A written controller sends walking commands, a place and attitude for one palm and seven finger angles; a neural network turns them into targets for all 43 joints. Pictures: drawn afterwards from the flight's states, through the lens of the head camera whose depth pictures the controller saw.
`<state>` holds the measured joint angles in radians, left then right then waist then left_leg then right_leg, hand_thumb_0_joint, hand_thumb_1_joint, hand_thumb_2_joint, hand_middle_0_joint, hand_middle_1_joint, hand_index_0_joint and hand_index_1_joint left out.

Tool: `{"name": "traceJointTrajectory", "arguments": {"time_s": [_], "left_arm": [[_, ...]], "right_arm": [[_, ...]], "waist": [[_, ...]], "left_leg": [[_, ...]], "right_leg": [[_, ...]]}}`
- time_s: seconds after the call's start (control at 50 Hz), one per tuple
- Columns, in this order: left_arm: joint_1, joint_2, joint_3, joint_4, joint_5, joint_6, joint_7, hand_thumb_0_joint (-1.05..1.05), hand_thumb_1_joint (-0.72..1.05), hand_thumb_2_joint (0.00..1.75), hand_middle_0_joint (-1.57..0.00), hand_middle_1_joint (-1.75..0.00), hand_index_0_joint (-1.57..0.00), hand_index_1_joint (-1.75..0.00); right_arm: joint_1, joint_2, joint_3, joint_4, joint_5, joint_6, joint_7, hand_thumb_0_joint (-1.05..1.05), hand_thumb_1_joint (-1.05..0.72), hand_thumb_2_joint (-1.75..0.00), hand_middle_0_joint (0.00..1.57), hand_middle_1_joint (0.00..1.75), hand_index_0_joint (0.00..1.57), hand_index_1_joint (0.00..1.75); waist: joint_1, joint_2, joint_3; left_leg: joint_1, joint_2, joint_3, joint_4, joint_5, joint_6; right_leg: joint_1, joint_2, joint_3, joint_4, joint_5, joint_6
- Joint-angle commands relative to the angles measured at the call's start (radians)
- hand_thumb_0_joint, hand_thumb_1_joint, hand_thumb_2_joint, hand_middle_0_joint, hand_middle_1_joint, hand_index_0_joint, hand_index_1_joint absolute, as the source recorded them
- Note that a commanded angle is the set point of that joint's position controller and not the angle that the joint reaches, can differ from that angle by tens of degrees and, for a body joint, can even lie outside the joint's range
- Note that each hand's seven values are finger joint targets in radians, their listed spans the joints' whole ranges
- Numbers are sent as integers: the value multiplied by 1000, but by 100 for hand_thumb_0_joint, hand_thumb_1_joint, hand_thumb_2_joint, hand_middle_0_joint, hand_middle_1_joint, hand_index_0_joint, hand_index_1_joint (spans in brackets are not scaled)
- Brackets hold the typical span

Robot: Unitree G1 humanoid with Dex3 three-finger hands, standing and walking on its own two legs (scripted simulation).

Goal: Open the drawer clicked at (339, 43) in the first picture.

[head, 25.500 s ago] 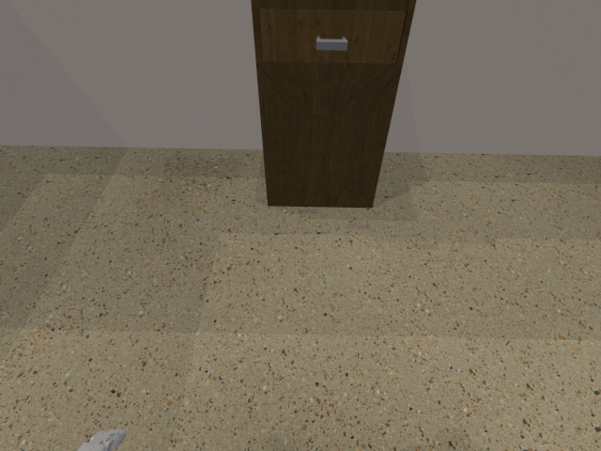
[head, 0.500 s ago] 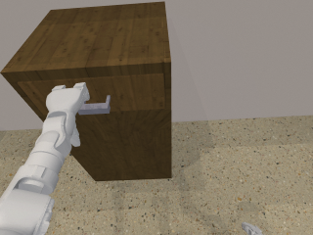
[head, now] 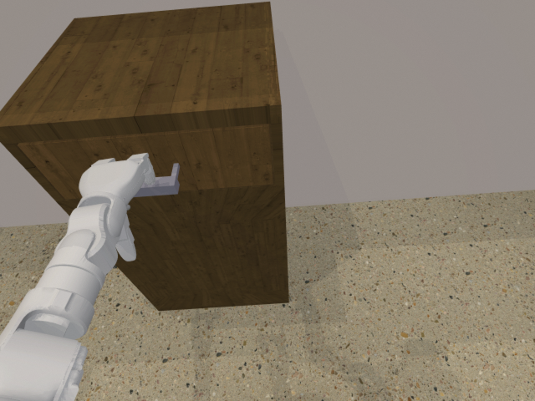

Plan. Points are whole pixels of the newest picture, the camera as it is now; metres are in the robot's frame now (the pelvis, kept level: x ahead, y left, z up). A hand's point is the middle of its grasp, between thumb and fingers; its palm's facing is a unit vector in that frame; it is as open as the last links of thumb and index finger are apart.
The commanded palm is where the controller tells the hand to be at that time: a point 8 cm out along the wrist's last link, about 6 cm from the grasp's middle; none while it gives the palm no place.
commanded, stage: lower the fingers behind the handle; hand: left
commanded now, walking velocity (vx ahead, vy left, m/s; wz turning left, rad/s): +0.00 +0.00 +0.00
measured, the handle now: (153, 178) +0.51 +0.25 +0.02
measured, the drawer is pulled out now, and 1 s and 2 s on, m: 0.00 0.00 0.00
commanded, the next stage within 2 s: lift the fingers back up to retry in 1.56 s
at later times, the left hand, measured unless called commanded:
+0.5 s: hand (143, 205) +0.42 +0.23 +0.05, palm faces -0.13 -0.05 -0.99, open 13.9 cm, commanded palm +0.40 +0.23 +0.10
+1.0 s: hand (149, 201) +0.43 +0.23 +0.04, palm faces -0.03 +0.00 -1.00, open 13.7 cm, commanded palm +0.40 +0.24 +0.06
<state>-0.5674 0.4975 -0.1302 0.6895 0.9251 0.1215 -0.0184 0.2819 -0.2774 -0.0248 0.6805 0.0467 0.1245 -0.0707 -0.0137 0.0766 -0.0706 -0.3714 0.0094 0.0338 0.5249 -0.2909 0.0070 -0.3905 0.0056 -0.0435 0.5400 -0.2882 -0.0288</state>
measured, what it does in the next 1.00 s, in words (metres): stands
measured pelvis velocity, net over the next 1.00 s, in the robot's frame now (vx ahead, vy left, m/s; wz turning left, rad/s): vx -0.02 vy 0.01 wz -0.02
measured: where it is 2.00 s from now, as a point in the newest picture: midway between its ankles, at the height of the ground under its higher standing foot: outside the picture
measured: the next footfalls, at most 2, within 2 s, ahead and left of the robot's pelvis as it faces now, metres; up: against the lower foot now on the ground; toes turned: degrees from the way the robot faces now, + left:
none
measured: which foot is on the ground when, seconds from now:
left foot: down 0.00-1.00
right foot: down 0.00-1.00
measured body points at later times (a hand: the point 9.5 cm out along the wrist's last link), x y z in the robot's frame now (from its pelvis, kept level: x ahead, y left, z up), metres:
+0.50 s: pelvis -0.01 +0.00 -0.01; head +0.04 -0.02 +0.44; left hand +0.42 +0.23 +0.10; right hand +0.08 -0.25 -0.15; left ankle -0.02 +0.12 -0.73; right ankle -0.02 -0.10 -0.73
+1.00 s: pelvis -0.02 +0.01 -0.01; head +0.04 -0.01 +0.43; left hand +0.43 +0.23 +0.09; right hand +0.05 -0.26 -0.15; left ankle -0.02 +0.12 -0.73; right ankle -0.02 -0.10 -0.73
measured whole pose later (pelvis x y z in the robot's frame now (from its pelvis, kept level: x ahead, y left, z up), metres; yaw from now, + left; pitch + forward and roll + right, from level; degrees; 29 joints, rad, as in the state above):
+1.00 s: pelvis -0.02 +0.01 -0.01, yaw -1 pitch +13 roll +0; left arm -0.71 0.43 -0.07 0.96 1.05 0.05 0.28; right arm 0.29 -0.25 -0.03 0.69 0.03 0.10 -0.05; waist -0.06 0.05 -0.12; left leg -0.55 0.02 0.05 0.66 -0.33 0.01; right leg -0.57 0.01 -0.03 0.66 -0.31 -0.03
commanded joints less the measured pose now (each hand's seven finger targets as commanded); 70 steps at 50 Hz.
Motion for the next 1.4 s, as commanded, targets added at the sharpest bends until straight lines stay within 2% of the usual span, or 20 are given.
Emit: {"name": "traceJointTrajectory", "arguments": {"time_s": [0.0, 0.08, 0.18, 0.24, 0.3, 0.34, 0.4, 0.44, 0.48, 0.5, 0.52, 0.58, 0.7, 0.84, 0.94, 1.0, 1.02, 1.08, 1.16, 1.38], "left_arm": [[-509, 202, 94, -408, 21, -243, 43, 0, -50, 30, -30, -120, -30, -120], [-540, 318, 266, -344, 85, -308, 241, 0, -50, 30, -30, -120, -30, -120], [-482, 219, 218, -93, 139, -121, 429, 0, -50, 30, -30, -120, -30, -120], [-481, 155, 113, 28, 154, 26, 396, 0, -50, 30, -30, -120, -30, -120], [-502, 42, -11, 40, 96, 98, 271, 0, -50, 30, -30, -120, -30, -120], [-515, 85, 6, 11, 65, 65, 184, 0, -50, 30, -30, -120, -30, -120], [-524, 86, 10, -117, 41, -86, 101, 0, -50, 30, -30, -120, -30, -120], [-499, 203, 118, -126, 72, -190, 111, 0, -50, 30, -30, -120, -30, -120], [-451, 204, 136, -102, 104, -238, 153, 0, -50, 30, -30, -120, -30, -120], [-413, 126, 95, -80, 112, -253, 176, 0, -50, 30, -30, -120, -30, -120], [-382, 173, 156, -68, 116, -262, 206, 0, -50, 30, -30, -120, -30, -120], [-367, 180, 186, -67, 123, -245, 295, 0, -50, 30, -30, -120, -30, -120], [-502, 171, 149, -8, 167, -120, 416, 0, -50, 30, -30, -120, -30, -120], [-466, 177, 126, 155, 135, -27, 347, 0, -50, 30, -30, -120, -30, -120], [-395, 155, 90, 221, 137, -62, 273, 0, -50, 30, -30, -120, -30, -120], [-334, 190, 122, 215, 139, -104, 252, 0, -50, 30, -30, -120, -30, -120], [-344, 152, 87, 201, 136, -114, 247, 0, -50, 30, -30, -120, -30, -120], [-322, 185, 124, 208, 131, -142, 248, 0, -50, 30, -30, -120, -30, -120], [-312, 141, 100, 149, 136, -157, 275, 0, -50, 30, -30, -120, -30, -120], [-381, 178, 128, 168, 137, -87, 330, 0, -50, 30, -30, -120, -30, -120]], "right_arm": [[-35, -113, -56, -123, -21, -62, -34, 0, -90, -90, 20, 30, 20, 30], [-6, -99, -66, -71, -28, -74, -16, 0, -90, -90, 20, 30, 20, 30], [-40, -88, -57, -50, -26, -93, 19, 0, -90, -90, 20, 30, 20, 30], [-38, -109, -57, -53, -22, -78, 30, 0, -90, -90, 20, 30, 20, 30], [-29, -128, -62, -79, -9, -56, 23, 0, -90, -90, 20, 30, 20, 30], [-40, -140, -58, -96, -10, -47, -1, 0, -90, -90, 20, 30, 20, 30], [-32, -128, -55, -113, -22, -57, -27, 0, -90, -90, 20, 30, 20, 30], [-8, -120, -51, -104, -33, -55, -37, 0, -90, -90, 20, 30, 20, 30], [10, -112, -59, -96, -33, -52, -27, 0, -90, -90, 20, 30, 20, 30], [18, -97, -60, -96, -31, -59, -17, 0, -90, -90, 20, 30, 20, 30], [32, -107, -68, -86, -28, -60, -8, 0, -90, -90, 20, 30, 20, 30], [39, -108, -78, -89, -31, -67, 16, 0, -90, -90, 20, 30, 20, 30], [60, -117, -85, -55, -29, -78, 32, 0, -90, -90, 20, 30, 20, 30], [51, -126, -68, -55, -22, -62, 17, 0, -90, -90, 20, 30, 20, 30], [52, -131, -53, -75, -20, -56, 3, 0, -90, -90, 20, 30, 20, 30], [62, -130, -53, -94, -20, -55, -3, 0, -90, -90, 20, 30, 20, 30], [66, -129, -52, -98, -21, -58, -3, 0, -90, -90, 20, 30, 20, 30], [82, -135, -58, -97, -20, -62, 0, 0, -90, -90, 20, 30, 20, 30], [98, -126, -68, -100, -23, -66, 11, 0, -90, -90, 20, 30, 20, 30], [98, -133, -71, -79, -22, -62, 18, 0, -90, -90, 20, 30, 20, 30]], "waist": [[-36, -30, -336], [13, 47, -346], [20, -8, -359], [5, -27, -416], [-52, -114, -419], [-68, -186, -385], [-62, -148, -350], [-32, -126, -341], [-16, -68, -314], [-16, -57, -282], [-3, -56, -272], [8, -21, -320], [-36, -38, -402], [-38, -101, -365], [-44, -150, -248], [-23, -140, -263], [-34, -137, -251], [-31, -166, -240], [-25, -97, -303], [-32, -110, -327]], "left_leg": [[153, -58, -16, 24, 321, 58], [92, -53, -26, 57, 361, 24], [-7, -51, 3, 49, 298, 6], [16, -41, 23, 40, 301, 13], [61, -35, 20, 41, 310, 34], [41, -43, 13, 39, 264, 48], [51, -53, -4, 47, 262, 58], [21, -53, -8, 57, 261, 55], [6, -48, -13, 66, 272, 46], [-5, -45, -9, 74, 271, 41], [-13, -39, -15, 80, 284, 35], [-27, -41, -7, 94, 298, 28], [-32, -36, 1, 108, 283, 28], [-70, -40, 15, 79, 212, 39], [-129, -38, 17, 69, 136, 43], [-151, -42, 21, 81, 131, 43], [-150, -41, 22, 86, 130, 43], [-180, -41, 20, 98, 108, 44], [-144, -38, 27, 121, 151, 40], [-139, -37, 14, 112, 145, 40]], "right_leg": [[120, 17, 47, -27, 348, 2], [61, 29, 28, 26, 306, -19], [61, 30, 10, 47, 269, -15], [84, 27, 15, 36, 297, -8], [104, 26, 16, 4, 343, 5], [130, 19, 26, -13, 344, 18], [114, 13, 34, -5, 342, 15], [107, 10, 46, 13, 338, 10], [63, 17, 38, 29, 301, -6], [19, 20, 30, 34, 281, -8], [-6, 27, 23, 47, 276, -16], [-10, 31, 20, 67, 273, -20], [-32, 35, 18, 81, 265, -9], [31, 29, 29, 41, 255, 2], [-4, 23, 32, 20, 196, 6], [10, 20, 41, 33, 194, 4], [-9, 21, 38, 33, 199, 4], [-22, 22, 42, 37, 174, 4], [-51, 25, 37, 64, 208, -1], [-42, 31, 34, 58, 180, -1]]}}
